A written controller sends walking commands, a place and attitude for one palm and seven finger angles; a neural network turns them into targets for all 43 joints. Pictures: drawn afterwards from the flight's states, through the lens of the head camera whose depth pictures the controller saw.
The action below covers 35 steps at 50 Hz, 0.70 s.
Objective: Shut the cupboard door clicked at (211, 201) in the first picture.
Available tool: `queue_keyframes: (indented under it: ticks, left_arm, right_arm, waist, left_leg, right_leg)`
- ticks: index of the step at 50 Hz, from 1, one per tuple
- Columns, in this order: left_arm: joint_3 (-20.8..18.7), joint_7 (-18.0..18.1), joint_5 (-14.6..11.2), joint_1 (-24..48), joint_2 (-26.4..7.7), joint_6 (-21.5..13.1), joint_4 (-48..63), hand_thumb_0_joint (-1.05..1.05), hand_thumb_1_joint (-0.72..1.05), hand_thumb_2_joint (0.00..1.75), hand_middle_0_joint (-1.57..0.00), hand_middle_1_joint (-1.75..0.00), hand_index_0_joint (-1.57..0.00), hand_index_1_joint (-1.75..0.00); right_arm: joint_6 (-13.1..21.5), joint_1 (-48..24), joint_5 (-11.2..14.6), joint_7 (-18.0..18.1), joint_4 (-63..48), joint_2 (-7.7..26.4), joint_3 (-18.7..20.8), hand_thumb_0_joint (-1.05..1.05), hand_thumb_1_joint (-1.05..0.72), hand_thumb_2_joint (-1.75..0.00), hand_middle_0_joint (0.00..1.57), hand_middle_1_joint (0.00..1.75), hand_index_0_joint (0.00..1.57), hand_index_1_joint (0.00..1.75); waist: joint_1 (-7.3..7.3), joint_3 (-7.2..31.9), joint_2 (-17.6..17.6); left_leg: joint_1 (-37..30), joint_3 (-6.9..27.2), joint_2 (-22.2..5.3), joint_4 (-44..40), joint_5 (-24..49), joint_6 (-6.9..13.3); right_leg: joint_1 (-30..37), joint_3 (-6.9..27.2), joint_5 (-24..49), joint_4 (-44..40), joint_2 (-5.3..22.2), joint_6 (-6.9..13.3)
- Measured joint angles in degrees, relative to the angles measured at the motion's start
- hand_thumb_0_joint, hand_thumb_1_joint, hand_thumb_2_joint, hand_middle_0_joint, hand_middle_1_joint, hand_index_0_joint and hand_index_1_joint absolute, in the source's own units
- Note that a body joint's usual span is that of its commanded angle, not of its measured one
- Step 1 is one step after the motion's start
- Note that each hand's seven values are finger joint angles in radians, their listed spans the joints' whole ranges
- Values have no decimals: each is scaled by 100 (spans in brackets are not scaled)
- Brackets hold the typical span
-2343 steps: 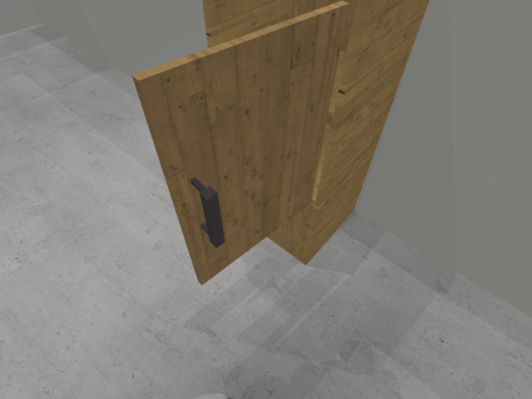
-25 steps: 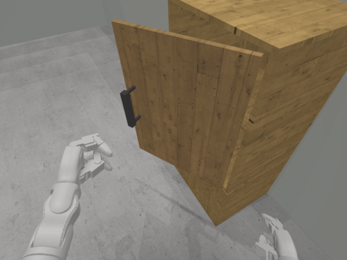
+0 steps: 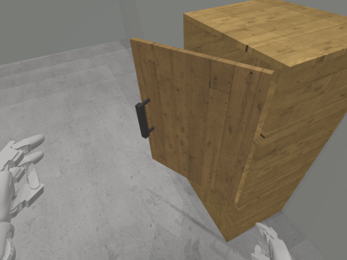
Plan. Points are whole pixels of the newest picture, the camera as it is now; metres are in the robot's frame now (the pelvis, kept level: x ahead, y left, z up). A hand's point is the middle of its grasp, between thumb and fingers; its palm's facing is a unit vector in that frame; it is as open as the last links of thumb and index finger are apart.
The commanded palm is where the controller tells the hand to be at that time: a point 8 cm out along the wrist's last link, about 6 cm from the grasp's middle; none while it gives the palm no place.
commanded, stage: draw the hand back to the body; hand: left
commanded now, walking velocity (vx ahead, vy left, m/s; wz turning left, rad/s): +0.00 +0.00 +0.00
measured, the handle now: (146, 118) +0.62 +0.19 -0.05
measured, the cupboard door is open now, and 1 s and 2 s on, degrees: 29 29 29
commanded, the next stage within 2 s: step back with the hand held close in 0.36 s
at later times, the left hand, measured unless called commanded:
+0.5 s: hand (45, 188) +0.19 +0.25 +0.16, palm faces +0.44 -0.80 -0.41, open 7.4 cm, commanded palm +0.14 +0.29 +0.17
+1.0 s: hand (16, 202) +0.16 +0.29 +0.16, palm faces +0.38 -0.78 -0.49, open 7.4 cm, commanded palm +0.10 +0.32 +0.17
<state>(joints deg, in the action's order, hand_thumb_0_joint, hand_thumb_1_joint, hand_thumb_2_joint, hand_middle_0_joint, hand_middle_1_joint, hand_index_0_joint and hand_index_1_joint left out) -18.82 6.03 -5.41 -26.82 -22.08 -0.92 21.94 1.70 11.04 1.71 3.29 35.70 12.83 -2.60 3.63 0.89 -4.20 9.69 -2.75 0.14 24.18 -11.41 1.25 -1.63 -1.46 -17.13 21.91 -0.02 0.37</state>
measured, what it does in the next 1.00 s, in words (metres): shifts its weight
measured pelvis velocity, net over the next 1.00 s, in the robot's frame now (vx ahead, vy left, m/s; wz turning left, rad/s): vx -0.05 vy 0.03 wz -0.01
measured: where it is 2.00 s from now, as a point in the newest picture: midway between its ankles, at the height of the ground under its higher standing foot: outside the picture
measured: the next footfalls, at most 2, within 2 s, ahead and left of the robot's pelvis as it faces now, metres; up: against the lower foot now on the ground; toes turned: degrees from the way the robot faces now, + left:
left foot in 1.80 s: -0.06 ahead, +0.13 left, +0.00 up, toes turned +7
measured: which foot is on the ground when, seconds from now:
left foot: down 0.00-1.00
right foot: down 0.00-1.00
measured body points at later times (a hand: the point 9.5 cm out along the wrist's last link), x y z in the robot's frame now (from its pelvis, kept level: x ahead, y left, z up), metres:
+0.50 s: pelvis +0.00 -0.01 +0.00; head -0.03 -0.04 +0.45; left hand +0.16 +0.29 +0.18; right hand +0.19 -0.23 -0.08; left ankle +0.02 +0.11 -0.74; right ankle -0.05 -0.11 -0.74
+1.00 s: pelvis -0.05 +0.03 -0.01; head -0.04 +0.02 +0.44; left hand +0.13 +0.33 +0.18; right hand +0.13 -0.22 -0.09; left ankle +0.02 +0.11 -0.74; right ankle -0.05 -0.11 -0.74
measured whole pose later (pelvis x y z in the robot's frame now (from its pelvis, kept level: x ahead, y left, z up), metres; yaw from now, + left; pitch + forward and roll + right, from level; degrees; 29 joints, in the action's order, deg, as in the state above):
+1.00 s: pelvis -0.05 +0.03 -0.01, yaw -1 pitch +1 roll -1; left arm -23.3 7.7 -4.9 -31.7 -26.2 -8.2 25.8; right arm -2.7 10.3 1.4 5.7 31.6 13.4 -0.6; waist -0.1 1.6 -2.5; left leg 21.4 -3.6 0.1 29.8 -9.7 3.4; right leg -14.1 -0.8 -15.8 28.8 0.3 -1.5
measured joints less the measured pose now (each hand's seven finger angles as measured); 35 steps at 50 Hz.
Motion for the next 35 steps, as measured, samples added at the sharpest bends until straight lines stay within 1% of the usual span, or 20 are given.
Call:
queue_keyframes:
  ticks: [4, 9, 12, 15, 23, 26, 30, 32, 35]
  left_arm:
    - [-152, 42, 11, -118, 5, -120, 49, 2, 89, 90, -32, -42, -32, -43]
    - [-47, 45, 19, 42, 159, -128, -166, 2, 89, 90, -25, -35, -25, -35]
    - [37, 39, 25, 62, 201, -123, -171, 2, 89, 90, -23, -32, -23, -33]
    - [70, 24, 26, 17, 172, -149, -89, 2, 89, 90, -22, -31, -22, -32]
    - [-37, -9, 0, -18, 78, -229, -38, 2, 89, 90, -21, -30, -22, -31]
    - [-69, -22, 7, -23, 93, -230, -59, 2, 89, 90, -21, -30, -21, -31]
    - [-192, -10, 51, -96, 15, -482, -79, 2, 89, 90, -21, -30, -21, -31]
    - [-214, 6, 54, -167, -15, -561, -54, 2, 89, 90, -21, -30, -21, -31]
    - [-215, 17, 46, -292, -62, -590, -6, 2, 89, 90, -21, -30, -21, -31]
  right_arm:
    - [98, 46, 3, 29, 48, 79, 86, 2, -90, -90, 20, 30, 20, 30]
    - [156, 12, -1, 85, 87, 134, 134, 2, -90, -90, 20, 30, 20, 30]
    - [208, -16, -10, 107, 83, 120, 136, 2, -90, -90, 20, 30, 20, 30]
    - [264, -39, -20, 118, 70, 89, 130, 2, -90, -90, 20, 30, 20, 30]
    - [268, -77, -20, 100, 8, 31, 123, 2, -90, -90, 20, 30, 20, 30]
    - [207, -67, -22, 88, -24, 38, 116, 2, -90, -90, 20, 30, 20, 30]
    - [-28, -106, -52, 99, -72, 94, 151, 2, -90, -90, 20, 30, 20, 30]
    - [-148, -125, -48, 124, -92, 120, 199, 2, -90, -90, 20, 30, 20, 30]
    - [-297, -143, -36, 178, -127, 158, 260, 2, -90, -90, 20, 30, 20, 30]
  waist:
    - [13, -5, -30]
    - [18, -52, -8]
    - [-1, -60, 33]
    - [-24, -47, 62]
    - [-45, -32, 57]
    - [-53, -15, 33]
    - [-158, 93, -39]
    - [-192, 112, -41]
    - [-230, 114, -40]
  left_leg:
    - [-7, 15, -1, 22, -5, -9]
    - [-6, 44, -2, 1, 38, -20]
    - [-11, 43, -21, 0, 43, -38]
    - [-21, 34, -51, 11, 29, -57]
    - [-39, 11, -90, 7, 14, -82]
    - [25, 28, -99, 37, 11, -79]
    - [422, 106, -131, 326, -88, -57]
    - [546, 92, -105, 385, -101, -36]
    - [665, 35, -57, 413, -90, 18]
  right_leg:
    - [4, -16, -22, 41, -3, 8]
    - [-15, -44, -25, 78, -8, 25]
    - [-18, -40, -22, 88, -26, 45]
    - [-4, -27, -17, 74, -54, 63]
    - [13, 1, -6, 46, -90, 83]
    - [-22, -16, 4, 30, -101, 79]
    - [-301, -90, -2, 113, -137, 51]
    - [-449, -80, -36, 220, -106, 26]
    - [-623, -33, -64, 343, -46, -34]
